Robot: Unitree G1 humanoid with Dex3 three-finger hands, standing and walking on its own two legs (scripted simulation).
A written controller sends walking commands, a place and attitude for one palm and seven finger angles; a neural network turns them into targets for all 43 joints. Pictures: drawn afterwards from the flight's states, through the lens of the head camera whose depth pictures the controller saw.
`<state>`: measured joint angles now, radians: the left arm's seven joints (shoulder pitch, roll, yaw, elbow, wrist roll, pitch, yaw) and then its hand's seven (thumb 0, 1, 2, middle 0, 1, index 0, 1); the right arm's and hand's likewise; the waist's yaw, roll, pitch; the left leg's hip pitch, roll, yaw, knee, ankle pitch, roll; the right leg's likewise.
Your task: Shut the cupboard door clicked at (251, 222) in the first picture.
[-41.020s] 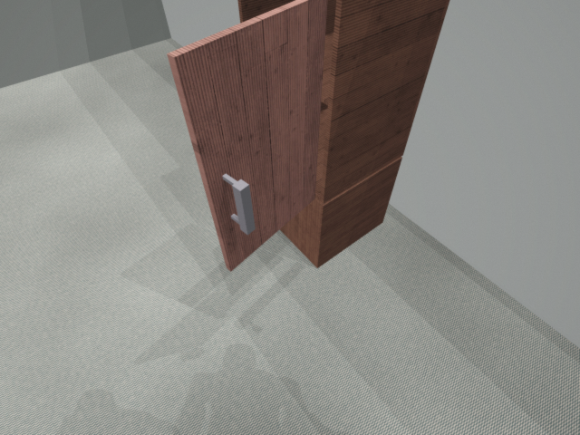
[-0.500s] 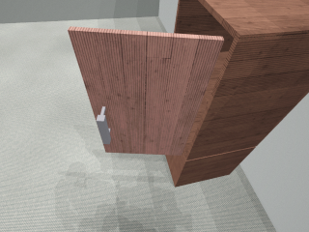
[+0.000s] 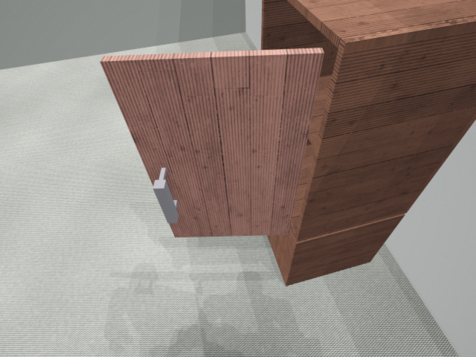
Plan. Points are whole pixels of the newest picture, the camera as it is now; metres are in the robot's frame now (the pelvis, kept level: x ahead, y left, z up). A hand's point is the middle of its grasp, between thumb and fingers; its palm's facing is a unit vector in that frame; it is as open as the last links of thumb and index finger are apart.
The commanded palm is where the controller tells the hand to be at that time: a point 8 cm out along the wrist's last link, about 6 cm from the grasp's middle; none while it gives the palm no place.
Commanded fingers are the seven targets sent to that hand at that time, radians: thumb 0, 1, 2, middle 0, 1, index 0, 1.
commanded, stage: come to a stop and stand still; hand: left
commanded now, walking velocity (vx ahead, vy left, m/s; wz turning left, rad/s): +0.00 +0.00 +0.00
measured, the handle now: (168, 195) +0.48 +0.20 -0.09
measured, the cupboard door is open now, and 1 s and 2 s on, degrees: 75 75 75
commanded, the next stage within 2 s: look again from close up in 0.76 s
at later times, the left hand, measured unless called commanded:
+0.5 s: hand out of the picture +0.11 +0.19 -0.16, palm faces -0.04 -0.96 -0.28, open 7.4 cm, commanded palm none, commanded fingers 0.00 0.90 0.90 -0.20 -0.30 -0.20 -0.30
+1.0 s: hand out of the picture +0.09 +0.19 -0.16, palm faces -0.01 -0.96 -0.28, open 7.4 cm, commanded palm none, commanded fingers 0.00 0.90 0.90 -0.20 -0.30 -0.20 -0.30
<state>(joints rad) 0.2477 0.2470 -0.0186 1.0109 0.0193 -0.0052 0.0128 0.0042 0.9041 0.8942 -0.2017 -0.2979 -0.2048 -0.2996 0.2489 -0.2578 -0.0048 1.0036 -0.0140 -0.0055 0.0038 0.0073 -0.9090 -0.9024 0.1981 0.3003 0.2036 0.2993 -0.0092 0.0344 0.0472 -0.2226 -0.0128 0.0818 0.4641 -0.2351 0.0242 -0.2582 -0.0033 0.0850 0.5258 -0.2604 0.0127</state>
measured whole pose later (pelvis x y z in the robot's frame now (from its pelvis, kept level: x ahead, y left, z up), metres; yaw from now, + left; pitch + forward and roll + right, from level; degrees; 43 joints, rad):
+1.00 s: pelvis +0.05 -0.03 +0.01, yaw +1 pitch +0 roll +1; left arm 0.17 0.27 -0.01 1.09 0.01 -0.02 0.01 0.00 0.90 0.89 -0.20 -0.30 -0.21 -0.30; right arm 0.15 -0.25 0.01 1.11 -0.01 -0.01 -0.02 0.01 -0.91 -0.90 0.20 0.30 0.20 0.30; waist 0.00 -0.02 0.05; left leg -0.12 0.03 0.05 0.38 -0.25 -0.02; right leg -0.14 0.04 0.05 0.42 -0.27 -0.03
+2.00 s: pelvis -0.04 -0.02 -0.13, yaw +5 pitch +16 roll -2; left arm 0.37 0.24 0.13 -0.02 -0.28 -0.46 -0.29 0.02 0.90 0.90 -0.56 -0.69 -0.56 -0.69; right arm 0.17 -0.22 0.02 0.52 0.02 -0.28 -0.06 0.01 -0.91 -0.90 0.20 0.30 0.20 0.30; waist 0.05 0.02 -0.14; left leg -1.10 0.01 -0.06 1.36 -0.54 -0.01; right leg -1.05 0.00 -0.10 1.32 -0.56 -0.04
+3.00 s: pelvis -0.03 -0.01 -0.12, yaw +4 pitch +19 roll -3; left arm 0.39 0.26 0.15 -0.05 -0.28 -0.40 -0.27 0.02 0.90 0.90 -1.30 -1.49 -1.30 -1.49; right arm 0.23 -0.23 0.02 0.48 0.01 -0.15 -0.05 0.01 -0.90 -0.90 0.20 0.30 0.21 0.30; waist 0.01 0.03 -0.17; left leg -1.10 0.02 -0.05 1.34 -0.56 0.01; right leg -1.04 0.00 -0.09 1.29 -0.57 -0.02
